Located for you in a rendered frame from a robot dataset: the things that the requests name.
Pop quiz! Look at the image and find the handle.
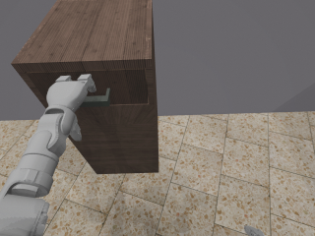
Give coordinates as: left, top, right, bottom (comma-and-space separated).
80, 88, 111, 107

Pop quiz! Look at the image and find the cabinet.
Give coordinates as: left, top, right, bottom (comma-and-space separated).
11, 0, 159, 174

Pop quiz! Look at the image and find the robot left forearm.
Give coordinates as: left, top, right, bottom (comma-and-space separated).
0, 105, 75, 203

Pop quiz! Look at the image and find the robot left upper arm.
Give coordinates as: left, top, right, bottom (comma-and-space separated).
0, 194, 50, 236

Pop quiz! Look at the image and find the right robot hand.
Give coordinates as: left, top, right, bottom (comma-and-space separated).
244, 225, 265, 236

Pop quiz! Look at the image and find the drawer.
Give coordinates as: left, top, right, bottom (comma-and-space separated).
27, 68, 149, 105

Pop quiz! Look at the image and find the left robot hand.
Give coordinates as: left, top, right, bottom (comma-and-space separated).
46, 74, 96, 142

